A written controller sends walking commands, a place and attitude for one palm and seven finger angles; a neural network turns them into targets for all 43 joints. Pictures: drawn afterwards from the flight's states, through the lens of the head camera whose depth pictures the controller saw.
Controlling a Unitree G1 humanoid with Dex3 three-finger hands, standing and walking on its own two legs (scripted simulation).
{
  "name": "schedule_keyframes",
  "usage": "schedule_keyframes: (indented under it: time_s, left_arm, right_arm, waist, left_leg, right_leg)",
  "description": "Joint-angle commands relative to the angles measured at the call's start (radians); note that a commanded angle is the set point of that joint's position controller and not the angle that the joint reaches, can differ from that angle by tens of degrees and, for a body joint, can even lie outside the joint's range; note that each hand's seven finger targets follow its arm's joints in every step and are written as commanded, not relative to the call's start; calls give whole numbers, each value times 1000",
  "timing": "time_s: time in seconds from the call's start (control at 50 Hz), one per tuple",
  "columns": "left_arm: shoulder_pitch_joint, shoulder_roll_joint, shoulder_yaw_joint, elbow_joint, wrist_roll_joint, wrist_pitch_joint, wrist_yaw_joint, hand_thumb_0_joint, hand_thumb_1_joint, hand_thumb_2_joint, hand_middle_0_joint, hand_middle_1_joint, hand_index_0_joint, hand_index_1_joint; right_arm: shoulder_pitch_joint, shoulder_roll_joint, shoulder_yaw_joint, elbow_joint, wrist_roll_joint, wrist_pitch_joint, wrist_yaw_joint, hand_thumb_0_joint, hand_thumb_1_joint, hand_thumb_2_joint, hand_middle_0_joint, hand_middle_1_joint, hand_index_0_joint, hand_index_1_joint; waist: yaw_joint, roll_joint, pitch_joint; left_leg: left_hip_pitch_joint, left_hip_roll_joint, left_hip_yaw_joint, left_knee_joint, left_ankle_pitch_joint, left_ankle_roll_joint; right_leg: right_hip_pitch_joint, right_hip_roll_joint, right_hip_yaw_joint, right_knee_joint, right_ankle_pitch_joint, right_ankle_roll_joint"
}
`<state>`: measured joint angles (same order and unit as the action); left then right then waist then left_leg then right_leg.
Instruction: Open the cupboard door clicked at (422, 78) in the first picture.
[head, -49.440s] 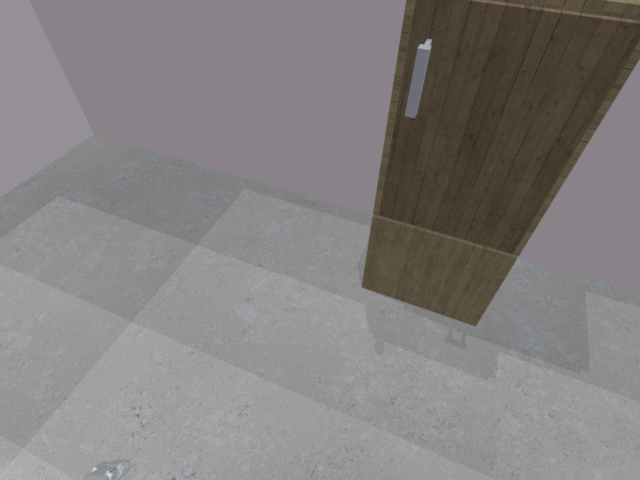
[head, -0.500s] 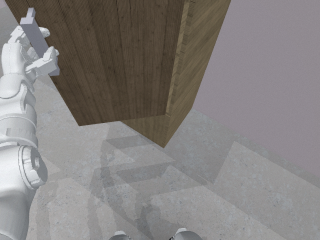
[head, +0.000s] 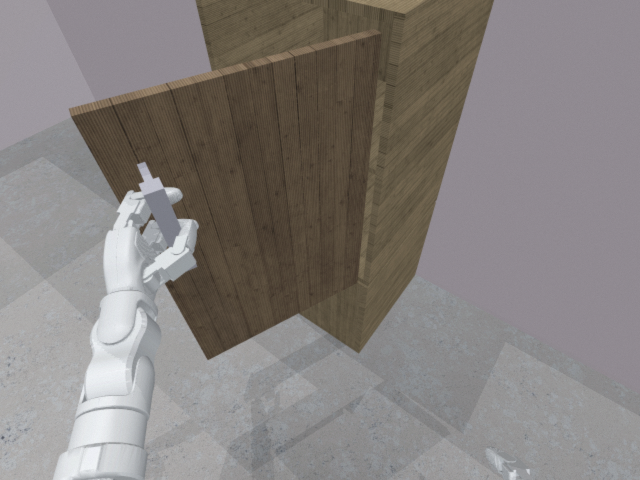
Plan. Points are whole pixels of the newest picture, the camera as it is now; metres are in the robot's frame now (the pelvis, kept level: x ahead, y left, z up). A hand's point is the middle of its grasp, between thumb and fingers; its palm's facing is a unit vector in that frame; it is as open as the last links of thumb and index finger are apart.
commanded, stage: pull the door open along its arc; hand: left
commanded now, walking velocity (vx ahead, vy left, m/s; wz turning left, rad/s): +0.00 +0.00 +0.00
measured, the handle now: (166, 219) +0.42 +0.21 +0.12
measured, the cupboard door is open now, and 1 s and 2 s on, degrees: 67 85 88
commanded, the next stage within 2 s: open thumb and fingers to let go in 0.38 s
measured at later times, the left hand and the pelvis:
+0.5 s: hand (252, 292) +0.30 +0.08 +0.12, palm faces +0.52 -0.85 +0.00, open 6.9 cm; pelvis +0.00 -0.04 +0.01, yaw +4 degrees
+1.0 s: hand (248, 288) +0.30 +0.08 +0.13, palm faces +0.49 -0.87 -0.01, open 12.5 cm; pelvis -0.02 -0.02 +0.01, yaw +5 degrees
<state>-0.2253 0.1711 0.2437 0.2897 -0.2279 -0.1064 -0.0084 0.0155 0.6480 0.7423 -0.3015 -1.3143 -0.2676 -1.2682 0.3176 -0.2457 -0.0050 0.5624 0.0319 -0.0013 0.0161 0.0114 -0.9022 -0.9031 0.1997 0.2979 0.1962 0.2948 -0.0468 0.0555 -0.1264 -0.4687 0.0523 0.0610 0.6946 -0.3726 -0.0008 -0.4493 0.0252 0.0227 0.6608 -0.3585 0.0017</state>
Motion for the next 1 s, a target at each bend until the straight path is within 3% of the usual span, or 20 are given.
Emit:
schedule_keyframes:
  time_s: [0.0, 0.12, 0.14, 0.24, 0.28, 0.32, 0.36, 0.42, 0.44, 0.46, 0.48, 0.62, 0.66, 0.72, 0.86, 0.9, 0.98]
  left_arm:
    - [37, 153, 144, -399, 24, -16, 235, 0, 900, 900, -400, -1350, -400, -1350]
    - [124, 20, 6, -563, 115, 98, 407, 0, 900, 900, -400, -1350, -400, -1350]
    - [135, 7, -13, -566, 129, 117, 431, 0, 900, 900, -400, -1350, -400, -1350]
    - [168, -94, -127, -602, 206, 188, 535, 0, 900, 900, -400, -1350, -400, -1350]
    - [180, -120, -156, -624, 239, 202, 575, 0, 900, 900, -400, -1350, -400, -1350]
    - [143, -181, -227, -622, 270, 211, 605, 0, 900, 900, -400, -1350, -400, -1350]
    - [120, -229, -290, -607, 290, 210, 619, 0, 900, 900, -400, -1350, -400, -1350]
    - [59, -287, -368, -614, 316, 194, 631, 0, 900, 900, -400, -1350, -400, -1350]
    - [32, -312, -405, -605, 327, 189, 632, 0, 900, 900, -400, -1350, -400, -1350]
    - [-57, -292, -397, -587, 337, 183, 639, 0, 900, 900, -400, -1350, -400, -1350]
    - [-54, -298, -396, -555, 340, 180, 640, 0, 830, 870, -395, -1342, -395, -1342]
    - [-88, -287, -376, -516, 287, 137, 587, 0, 340, 660, -360, -1290, -360, -1290]
    - [-82, -296, -382, -495, 284, 129, 584, 0, 200, 600, -350, -1275, -350, -1275]
    - [-140, -321, -404, -475, 294, 121, 597, 0, -10, 510, -335, -1253, -335, -1253]
    - [-205, -319, -387, -405, 310, 121, 632, 0, -500, 300, -300, -1200, -300, -1200]
    - [-233, -336, -400, -401, 313, 124, 636, 0, -500, 300, -300, -1200, -300, -1200]
    - [-277, -365, -424, -359, 322, 134, 650, 0, -500, 300, -267, -1000, -267, -1000]
  right_arm:
    - [-118, -87, -31, -152, -17, -48, -1, 0, -900, -900, 200, 300, 200, 300]
    - [-217, -44, -7, -161, -43, 8, -24, 0, -900, -900, 200, 300, 200, 300]
    - [-226, -41, -4, -156, -47, 19, -28, 0, -900, -900, 200, 300, 200, 300]
    - [-274, -18, 6, -148, -65, 59, -37, 0, -900, -900, 200, 300, 200, 300]
    - [-281, -14, 7, -145, -74, 69, -33, 0, -900, -900, 200, 300, 200, 300]
    - [-295, -13, 5, -138, -83, 74, -27, 0, -900, -900, 200, 300, 200, 300]
    - [-301, -16, 0, -130, -89, 69, -24, 0, -900, -900, 200, 300, 200, 300]
    - [-304, -16, -8, -119, -96, 60, -26, 0, -900, -900, 200, 300, 200, 300]
    - [-298, -16, -11, -108, -97, 54, -25, 0, -900, -900, 200, 300, 200, 300]
    - [-301, -21, -13, -95, -97, 50, -30, 0, -900, -900, 200, 300, 200, 300]
    - [-296, -18, -15, -91, -100, 47, -35, 0, -900, -900, 200, 300, 200, 300]
    - [-291, -12, -17, -70, -94, 30, -62, 0, -900, -900, 200, 300, 200, 300]
    - [-290, -11, -15, -69, -91, 24, -62, 0, -900, -900, 200, 300, 200, 300]
    - [-292, -10, -16, -62, -92, 16, -58, 0, -900, -900, 200, 300, 200, 300]
    - [-300, -9, -17, -54, -95, 11, -55, 0, -900, -900, 200, 300, 200, 300]
    - [-304, -5, -16, -52, -93, 15, -52, 0, -900, -900, 200, 300, 200, 300]
    - [-311, -1, -12, -47, -89, 21, -45, 0, -900, -900, 200, 300, 200, 300]
  waist:
    - [119, -96, -232]
    - [115, -78, -148]
    - [109, -124, -126]
    - [103, -107, -82]
    - [107, -83, -94]
    - [90, -78, -80]
    - [77, -114, -64]
    - [63, -124, -95]
    - [47, -162, -92]
    - [37, -152, -91]
    - [48, -171, -97]
    - [67, -156, -153]
    - [69, -153, -129]
    - [60, -138, -110]
    - [67, -175, -109]
    - [66, -131, -113]
    - [61, -93, -88]
  left_leg:
    - [129, -38, -8, -92, 434, 6]
    - [177, -42, -4, -124, 371, 3]
    - [186, -42, -9, -122, 353, 7]
    - [223, -46, -15, -130, 353, 9]
    - [227, -49, -18, -131, 365, 6]
    - [230, -50, -27, -122, 363, 6]
    - [239, -48, -37, -117, 349, 7]
    - [251, -54, -46, -100, 354, 11]
    - [255, -51, -52, -96, 354, 13]
    - [252, -52, -55, -92, 344, 14]
    - [247, -54, -57, -92, 334, 15]
    - [268, -62, -51, -109, 329, 15]
    - [269, -60, -50, -115, 325, 16]
    - [274, -56, -52, -111, 325, 16]
    - [266, -56, -55, -117, 293, 16]
    - [271, -54, -53, -118, 292, 12]
    - [271, -48, -60, -127, 269, 7]
  right_leg:
    - [264, -1, -80, -44, 522, -14]
    - [300, -22, -51, -112, 472, -15]
    - [305, -25, -39, -140, 454, -12]
    - [323, -44, -16, -185, 474, -10]
    - [338, -52, -13, -176, 515, -10]
    - [314, -57, -18, -176, 505, -11]
    - [291, -61, -18, -183, 483, -8]
    - [286, -71, -9, -172, 526, -1]
    - [274, -70, -16, -174, 514, -1]
    - [249, -72, -14, -171, 491, -2]
    - [249, -72, -17, -169, 469, -2]
    - [285, -75, -20, -179, 460, -2]
    - [272, -72, -28, -184, 435, -5]
    - [238, -65, -41, -180, 388, -13]
    - [212, -57, -50, -190, 287, -19]
    - [205, -52, -57, -181, 272, -27]
    - [175, -45, -72, -176, 213, -35]
